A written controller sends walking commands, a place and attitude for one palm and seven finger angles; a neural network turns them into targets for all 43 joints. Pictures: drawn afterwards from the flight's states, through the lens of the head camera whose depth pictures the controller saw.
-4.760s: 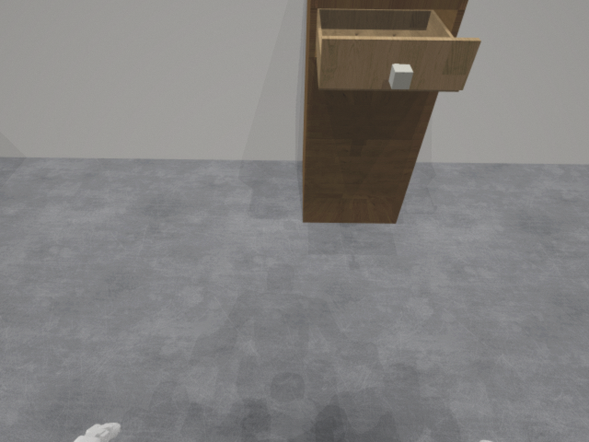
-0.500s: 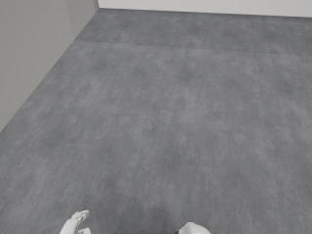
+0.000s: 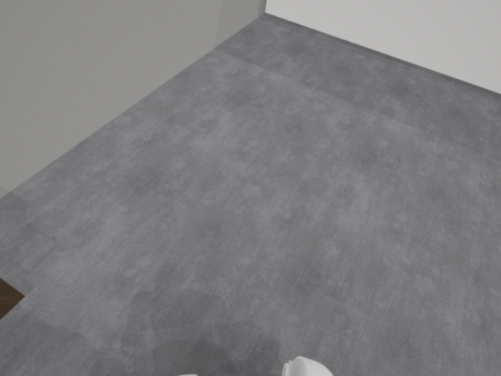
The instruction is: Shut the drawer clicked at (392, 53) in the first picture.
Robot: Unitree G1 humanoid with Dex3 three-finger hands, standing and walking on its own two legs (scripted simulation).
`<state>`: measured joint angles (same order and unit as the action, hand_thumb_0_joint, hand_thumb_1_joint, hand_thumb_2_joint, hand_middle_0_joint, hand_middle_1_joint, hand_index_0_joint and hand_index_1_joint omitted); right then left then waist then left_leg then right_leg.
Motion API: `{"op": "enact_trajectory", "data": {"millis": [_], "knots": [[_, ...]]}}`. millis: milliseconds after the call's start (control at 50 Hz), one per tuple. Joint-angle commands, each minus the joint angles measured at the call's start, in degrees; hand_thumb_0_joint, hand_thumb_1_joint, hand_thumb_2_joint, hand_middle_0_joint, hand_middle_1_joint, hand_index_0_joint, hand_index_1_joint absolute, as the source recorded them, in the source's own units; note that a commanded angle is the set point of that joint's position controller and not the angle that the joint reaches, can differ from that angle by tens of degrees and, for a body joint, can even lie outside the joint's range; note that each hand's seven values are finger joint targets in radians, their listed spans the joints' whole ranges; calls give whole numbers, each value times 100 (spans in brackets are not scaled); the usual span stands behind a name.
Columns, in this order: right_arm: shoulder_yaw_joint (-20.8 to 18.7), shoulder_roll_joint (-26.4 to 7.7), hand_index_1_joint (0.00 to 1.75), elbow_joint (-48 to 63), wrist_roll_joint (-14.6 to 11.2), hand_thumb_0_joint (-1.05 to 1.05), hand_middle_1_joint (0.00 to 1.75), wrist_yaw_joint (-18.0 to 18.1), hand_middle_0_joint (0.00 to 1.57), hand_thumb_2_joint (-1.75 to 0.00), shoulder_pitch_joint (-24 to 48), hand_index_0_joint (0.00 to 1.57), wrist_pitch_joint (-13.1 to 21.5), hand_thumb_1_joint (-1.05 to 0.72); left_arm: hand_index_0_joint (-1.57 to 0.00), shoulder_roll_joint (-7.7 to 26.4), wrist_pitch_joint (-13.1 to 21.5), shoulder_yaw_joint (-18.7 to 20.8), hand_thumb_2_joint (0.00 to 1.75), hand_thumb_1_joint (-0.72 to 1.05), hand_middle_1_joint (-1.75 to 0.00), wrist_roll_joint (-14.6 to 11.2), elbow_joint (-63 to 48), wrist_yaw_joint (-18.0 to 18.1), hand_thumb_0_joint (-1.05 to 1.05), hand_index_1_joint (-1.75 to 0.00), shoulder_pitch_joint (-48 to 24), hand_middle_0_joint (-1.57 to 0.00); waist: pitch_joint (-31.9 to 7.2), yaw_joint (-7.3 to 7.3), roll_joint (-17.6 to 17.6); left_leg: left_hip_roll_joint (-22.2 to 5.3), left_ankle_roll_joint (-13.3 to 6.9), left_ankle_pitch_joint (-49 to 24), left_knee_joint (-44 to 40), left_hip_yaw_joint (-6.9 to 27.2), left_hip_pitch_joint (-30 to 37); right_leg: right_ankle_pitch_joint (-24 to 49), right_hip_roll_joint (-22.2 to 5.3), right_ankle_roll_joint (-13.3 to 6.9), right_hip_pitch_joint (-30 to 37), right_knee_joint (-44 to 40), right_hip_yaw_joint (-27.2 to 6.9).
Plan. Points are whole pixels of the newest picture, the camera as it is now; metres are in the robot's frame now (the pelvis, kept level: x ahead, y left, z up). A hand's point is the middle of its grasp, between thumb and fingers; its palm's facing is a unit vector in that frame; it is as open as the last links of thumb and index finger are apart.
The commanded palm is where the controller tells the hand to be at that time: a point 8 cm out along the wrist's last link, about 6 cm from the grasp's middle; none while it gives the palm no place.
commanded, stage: turn to face it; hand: left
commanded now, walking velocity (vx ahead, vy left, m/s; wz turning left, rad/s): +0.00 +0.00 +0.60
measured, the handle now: out of the picture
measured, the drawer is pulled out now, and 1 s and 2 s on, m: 0.21 0.21 0.21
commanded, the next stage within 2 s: take the last steps up to it in 1.64 s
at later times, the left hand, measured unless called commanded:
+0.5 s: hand out of the picture +0.02 +0.16 -0.13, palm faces +0.33 -0.90 -0.27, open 7.4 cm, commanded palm none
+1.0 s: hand out of the picture -0.13 +0.21 -0.16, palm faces +0.60 -0.75 -0.26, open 7.4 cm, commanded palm none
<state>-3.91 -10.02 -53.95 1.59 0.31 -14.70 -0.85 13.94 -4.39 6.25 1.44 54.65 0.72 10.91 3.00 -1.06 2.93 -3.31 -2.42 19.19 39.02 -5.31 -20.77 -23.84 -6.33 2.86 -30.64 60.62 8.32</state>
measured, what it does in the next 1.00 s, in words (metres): steps on the spot, turning left: right foot, then left foot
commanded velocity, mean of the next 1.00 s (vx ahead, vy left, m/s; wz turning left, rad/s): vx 0.00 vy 0.00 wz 0.60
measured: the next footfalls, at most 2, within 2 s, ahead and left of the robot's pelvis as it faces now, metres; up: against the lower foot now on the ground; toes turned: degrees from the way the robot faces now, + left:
right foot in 0.38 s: +0.04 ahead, -0.16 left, +0.00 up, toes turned +11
left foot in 0.82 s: -0.06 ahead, +0.09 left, +0.00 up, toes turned +36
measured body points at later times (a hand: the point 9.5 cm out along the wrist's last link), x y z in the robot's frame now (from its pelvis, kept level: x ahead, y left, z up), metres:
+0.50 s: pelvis -0.02 -0.06 +0.01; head +0.01 -0.08 +0.46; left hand +0.00 +0.20 -0.11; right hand +0.13 -0.29 -0.14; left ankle -0.04 +0.08 -0.65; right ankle +0.00 -0.17 -0.72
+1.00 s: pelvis -0.05 -0.01 +0.01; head -0.02 +0.04 +0.46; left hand -0.16 +0.25 -0.14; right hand +0.19 -0.16 -0.11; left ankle -0.09 +0.07 -0.72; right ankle +0.01 -0.16 -0.64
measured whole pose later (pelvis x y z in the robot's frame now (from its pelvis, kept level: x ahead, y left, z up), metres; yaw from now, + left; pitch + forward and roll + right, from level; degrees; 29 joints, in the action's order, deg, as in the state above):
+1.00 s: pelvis -0.05 -0.01 +0.01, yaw +35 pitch +0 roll -1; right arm -2.4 -12.1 -50.6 0.7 -0.2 -8.0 -0.8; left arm 16.3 -4.1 5.3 0.9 52.6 0.4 11.8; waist 5.8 1.1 2.6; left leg 0.6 -2.3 15.8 31.3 -1.0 -15.8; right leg -24.0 -6.8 5.4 -28.0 66.7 2.9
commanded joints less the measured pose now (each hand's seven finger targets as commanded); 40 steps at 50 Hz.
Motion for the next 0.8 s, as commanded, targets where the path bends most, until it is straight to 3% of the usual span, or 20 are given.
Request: {"op": "enact_trajectory", "data": {"millis": [0, 60, 140, 200, 280, 320, 340, 360, 380, 400, 420, 440, 460, 480, 580, 660, 700, 740, 760, 780], "knots": [[-198, -1080, 30, 389, -37, 0, 30, 121, 20, -90, 2, 20, 150, -90, -20, 221, 268, 0, 90, 90, -30, -13, -534, -47, 0, -30, -94, -20, -622, 48, -1138, -1089, -443, -2081, -2050, 1626, 1083, 575, 37, 188, -607, 862, -742], [-229, -1155, 30, 330, -53, 0, 30, 120, 20, -90, -156, 20, 133, -90, -20, 271, 247, -23, 90, 90, -30, -54, -477, -15, 0, -30, -58, -20, -692, -25, -869, -1053, -564, -2401, -2009, 1641, 1434, 491, 105, 280, -433, 418, -759], [-266, -1238, 30, 278, -36, 0, 30, 94, 20, -90, -302, 20, 67, -90, -20, 270, 239, -38, 90, 90, -30, -80, -588, 25, 0, -30, -252, -20, -537, -162, -1047, -1071, -704, -2184, -2069, 2108, 1450, 140, 200, 302, -193, -318, -793], [-309, -1345, 30, 330, -16, 0, 30, 70, 20, -90, -173, 20, 2, -90, -20, 264, 232, -52, 90, 90, -30, -103, -660, 54, 0, -30, -274, -20, -484, -166, -1120, -1066, -775, -1807, -2066, 2478, 1194, -128, 309, 252, 205, -963, -821], [-359, -1420, 30, 454, -12, 0, 30, 32, 20, -90, 179, 20, -57, -90, -20, 252, 298, -76, 90, 90, -30, -144, -642, 79, 0, -30, 121, -20, -664, -1, -1354, -826, -671, -2091, -1795, 2665, 792, 18, 562, 135, 1200, -2208, -738], [-372, -1360, 30, 556, -63, 0, 30, 3, 20, -90, 390, 20, -77, -90, -20, 387, 364, -42, 90, 90, -30, -143, -560, 102, 0, -30, 565, -20, -808, 231, -1157, -517, -391, -1769, -1426, 2561, 243, 913, 544, 84, 2217, -3514, -684], [-348, -1112, 30, 624, -105, 0, 30, -30, 20, -90, 408, 20, -92, -90, -20, 656, 416, 29, 90, 90, -30, -96, -537, 128, 0, -30, 800, -20, -869, 344, -473, -104, -27, -795, -854, 2177, -570, 940, -82, -98, 3041, -4322, -1150], [-283, -649, 30, 771, -127, 0, 30, -46, 20, -90, 350, 20, -97, -90, -20, 1248, 462, 136, 90, 90, -30, 15, -620, 171, 0, -30, 788, -20, -670, 381, 1450, 771, 509, 954, 680, 971, -1787, 644, -1775, -694, 3420, -4884, -2891], [-345, -970, 30, 822, -33, 0, 30, -46, 20, -90, 551, 20, -100, -90, -20, 1318, 416, 65, 90, 90, -30, -31, -757, 179, 0, -30, 533, -20, -451, 362, 1294, 566, 479, 1450, 1829, 1005, -1618, 854, -2291, -1021, 2304, -4860, -3003], [-358, -997, 30, 728, 1, 0, 30, -88, 20, -90, 429, 20, -154, -90, -20, 973, 432, 0, 90, 90, -30, -34, -897, 177, 0, -30, 72, -20, -187, 89, 671, 425, 448, 918, 2468, 1209, -1481, 569, -1894, -1025, 1782, -4893, -2430], [-372, -922, 30, 637, -5, 0, 30, -109, 20, -90, 368, 20, -203, -90, -20, 849, 456, 13, 90, 90, -30, -49, -924, 183, 0, -30, -201, -20, -101, -42, 963, 339, 482, 761, 2700, 1100, -1496, 744, -1627, -855, 1686, -4841, -2209], [-352, -940, 30, 511, 3, 0, 30, -145, 20, -90, 339, 20, -222, -90, -20, 713, 469, -71, 90, 90, -30, -56, -942, 146, 0, -30, -310, -20, 113, -104, 748, 255, 557, 392, 2995, 933, -1480, 1236, -1280, -757, 1681, -4633, -1648], [-341, -924, 30, 465, -5, 0, 30, -175, 20, -90, 284, 20, -222, -90, -20, 574, 503, -123, 90, 90, -30, -57, -945, 124, 0, -30, -291, -20, 168, -129, 777, 211, 625, 155, 3131, 792, -1512, 1843, -1104, -736, 1785, -4440, -1198], [-327, -873, 30, 463, -21, 0, 30, -190, 20, -90, 288, 20, -222, -90, -20, 556, 521, -136, 90, 90, -30, -48, -911, 119, 0, -30, -145, -20, 123, -83, 725, 226, 667, 62, 3160, 703, -1504, 2182, -1041, -743, 1921, -4324, -987], [-245, -804, 30, 602, -48, 0, 30, -200, 20, -90, 852, 20, -245, -90, -20, 754, 509, -85, 90, 90, -30, -10, -723, 133, 0, -30, 507, -20, -113, 252, 682, 92, 782, 302, 2361, 416, -1436, 2897, -1286, -920, 2665, -4099, -740], [-159, -727, 30, 721, -81, 0, 30, -221, 20, -90, 1202, 20, -205, -90, -20, 952, 463, -33, 90, 90, -30, 35, -672, 113, 0, -30, 652, -20, -173, 410, 893, 88, 722, 556, 1210, 121, -891, 3305, -1453, -979, 2646, -3888, -516], [-122, -722, 30, 735, -99, 0, 30, -214, 20, -90, 1112, 20, -149, -90, -20, 1047, 437, 10, 90, 90, -30, 39, -657, 105, 0, -30, 624, -20, -387, 421, 1085, 140, 641, 592, 642, -23, -543, 3626, -1507, -956, 2765, -3635, -403], [-121, -751, 30, 696, -106, 0, 30, -196, 20, -90, 859, 20, -89, -90, -20, 1086, 411, 40, 90, 90, -30, 32, -628, 96, 0, -30, 570, -20, -607, 310, 983, 240, 568, 248, -274, -170, -25, 3801, -1477, -776, 2823, -3158, -143], [-147, -865, 30, 662, -89, 0, 30, -187, 20, -90, 627, 20, -59, -90, -20, 1080, 393, 50, 90, 90, -30, -12, -627, 81, 0, -30, 552, -20, -729, 184, 886, 273, 515, -367, -976, -168, 507, 3649, -1373, -568, 2639, -2724, 79], [-229, -1169, 30, 549, -71, 0, 30, -180, 20, -90, 206, 20, -7, -90, -20, 991, 376, 33, 90, 90, -30, -63, -656, 58, 0, -30, 565, -20, -1051, -58, 145, 57, 382, -1420, -1586, 188, 1572, 3097, -1205, -287, 2003, -1778, 230]]}}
